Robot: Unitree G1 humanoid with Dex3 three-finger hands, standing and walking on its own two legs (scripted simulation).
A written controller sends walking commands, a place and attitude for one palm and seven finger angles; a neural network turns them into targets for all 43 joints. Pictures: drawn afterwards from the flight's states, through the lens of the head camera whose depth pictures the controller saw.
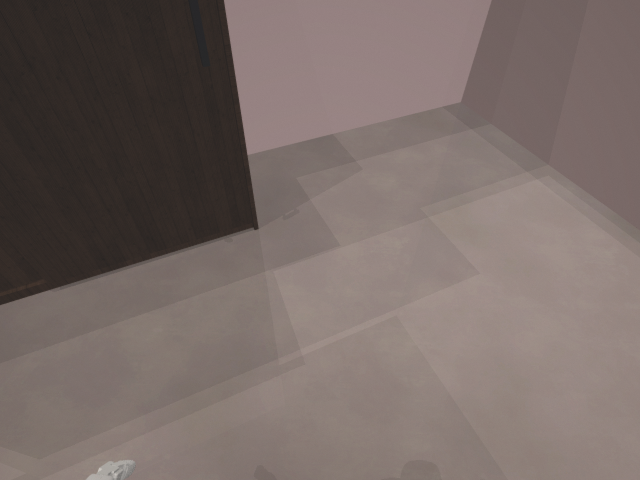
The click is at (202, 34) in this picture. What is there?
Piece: wardrobe's sliding door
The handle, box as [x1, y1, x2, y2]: [188, 0, 209, 66]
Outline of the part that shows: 188,0 201,62 203,66 209,65 209,61 197,0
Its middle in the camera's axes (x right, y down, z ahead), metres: -0.34 -0.59 +1.02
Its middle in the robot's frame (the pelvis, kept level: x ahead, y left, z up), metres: +1.16 +0.40 +0.11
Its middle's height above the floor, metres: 0.88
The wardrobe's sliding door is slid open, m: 0.00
